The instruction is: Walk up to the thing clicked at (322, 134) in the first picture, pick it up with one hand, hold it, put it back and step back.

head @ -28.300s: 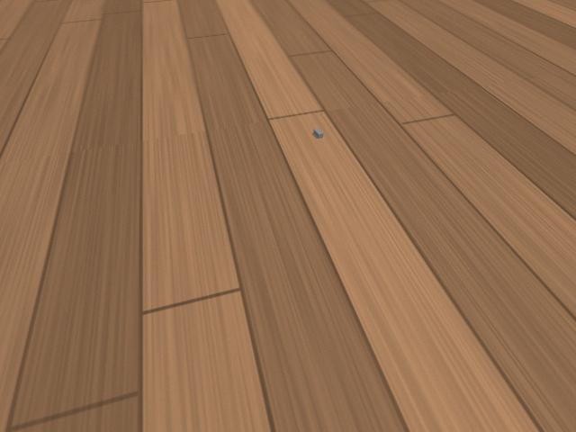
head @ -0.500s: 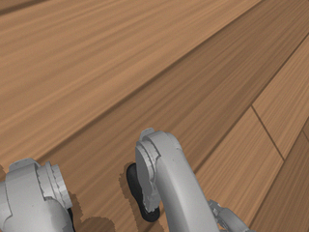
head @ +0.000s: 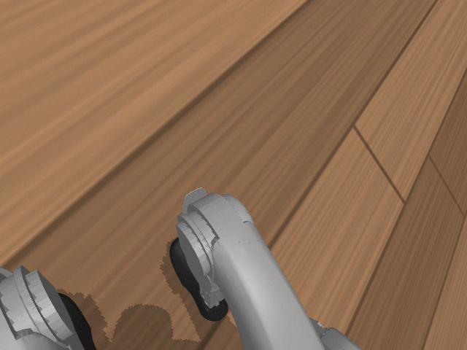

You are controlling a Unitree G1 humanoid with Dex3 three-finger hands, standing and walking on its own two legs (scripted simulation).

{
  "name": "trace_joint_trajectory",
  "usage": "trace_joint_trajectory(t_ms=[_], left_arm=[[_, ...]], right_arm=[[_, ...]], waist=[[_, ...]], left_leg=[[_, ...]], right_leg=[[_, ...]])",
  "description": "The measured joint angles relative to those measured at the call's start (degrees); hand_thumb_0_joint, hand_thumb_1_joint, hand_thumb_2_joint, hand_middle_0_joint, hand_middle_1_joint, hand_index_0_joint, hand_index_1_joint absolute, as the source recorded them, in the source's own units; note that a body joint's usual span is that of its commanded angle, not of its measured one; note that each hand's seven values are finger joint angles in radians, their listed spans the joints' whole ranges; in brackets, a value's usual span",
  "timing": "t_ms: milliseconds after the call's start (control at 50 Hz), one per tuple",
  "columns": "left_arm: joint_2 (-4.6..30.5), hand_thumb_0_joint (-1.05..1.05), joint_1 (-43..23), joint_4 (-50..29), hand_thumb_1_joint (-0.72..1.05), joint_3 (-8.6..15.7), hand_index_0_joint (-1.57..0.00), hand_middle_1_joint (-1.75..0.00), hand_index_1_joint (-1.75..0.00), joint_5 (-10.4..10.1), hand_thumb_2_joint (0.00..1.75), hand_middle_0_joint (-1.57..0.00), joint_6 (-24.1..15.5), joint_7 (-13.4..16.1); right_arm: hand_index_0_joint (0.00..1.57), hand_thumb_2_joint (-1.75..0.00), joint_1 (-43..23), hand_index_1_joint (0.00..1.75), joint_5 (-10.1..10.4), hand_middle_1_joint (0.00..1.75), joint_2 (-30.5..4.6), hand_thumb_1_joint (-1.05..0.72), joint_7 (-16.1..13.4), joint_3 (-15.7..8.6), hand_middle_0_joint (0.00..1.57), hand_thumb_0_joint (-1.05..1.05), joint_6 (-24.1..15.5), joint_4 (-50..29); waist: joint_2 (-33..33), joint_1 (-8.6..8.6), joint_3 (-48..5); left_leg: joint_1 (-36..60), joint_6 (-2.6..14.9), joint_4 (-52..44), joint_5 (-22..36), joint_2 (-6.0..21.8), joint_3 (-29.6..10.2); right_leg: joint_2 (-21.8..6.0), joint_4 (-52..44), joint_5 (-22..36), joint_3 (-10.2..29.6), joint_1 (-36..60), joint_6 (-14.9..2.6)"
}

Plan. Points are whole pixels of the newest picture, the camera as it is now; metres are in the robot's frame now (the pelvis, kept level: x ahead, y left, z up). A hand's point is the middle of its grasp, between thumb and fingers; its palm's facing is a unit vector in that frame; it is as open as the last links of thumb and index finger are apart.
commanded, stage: rest palm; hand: left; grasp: from above
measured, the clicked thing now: out of the picture +0.46 +0.41 -0.30
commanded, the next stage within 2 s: close in 0.98 s
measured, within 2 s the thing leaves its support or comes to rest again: neither
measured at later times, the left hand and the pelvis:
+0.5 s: hand out of the picture +0.44 +0.39 -0.25, palm faces -0.28 -0.31 -0.91, open 13.0 cm; pelvis +0.00 +0.01 +0.00, yaw -1 degrees
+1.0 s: hand out of the picture +0.45 +0.39 -0.25, palm faces -0.28 -0.31 -0.91, open 13.0 cm; pelvis +0.00 +0.01 +0.01, yaw -2 degrees
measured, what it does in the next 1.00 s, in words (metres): stands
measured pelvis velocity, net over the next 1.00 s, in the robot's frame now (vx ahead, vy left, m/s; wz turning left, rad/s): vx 0.00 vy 0.01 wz -0.03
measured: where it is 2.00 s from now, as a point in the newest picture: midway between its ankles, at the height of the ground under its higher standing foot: (149, 323)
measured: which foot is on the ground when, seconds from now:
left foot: down 0.00-1.00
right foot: down 0.00-1.00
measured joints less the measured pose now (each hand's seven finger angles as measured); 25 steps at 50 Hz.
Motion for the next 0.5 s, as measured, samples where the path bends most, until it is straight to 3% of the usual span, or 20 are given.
trace_joint_trajectory(t_ms=[220, 500], left_arm=[[0.75, 0.0, -0.63, 0.56, -0.32, -1.49, -0.29, -0.76, -0.78, 0.45, 0.78, -0.31, -1.69, 1.03], [1.24, 0.0, -1.49, 1.83, -0.32, -2.08, -0.3, -0.77, -0.79, 0.7, 0.77, -0.31, -0.08, 2.91]], right_arm=[[0.2, -0.89, -0.9, 0.3, -0.53, 0.3, -0.5, -0.9, -0.48, 0.78, 0.2, 0.0, -0.72, -0.09], [0.2, -0.9, -2.39, 0.3, -0.81, 0.3, -0.28, -0.91, 0.29, 1.16, 0.2, 0.0, -1.45, -1.28]], waist=[[-0.92, -0.02, 0.65], [-1.7, -0.24, 0.34]], left_leg=[[0.5, 0.25, 0.15, -0.04, 0.12, -0.78], [0.44, 0.85, -0.09, 0.05, -0.13, -1.03]], right_leg=[[0.32, -0.71, 0.33, -0.62, 0.93, 0.17], [0.14, -1.64, 0.25, -0.98, 1.77, 0.25]])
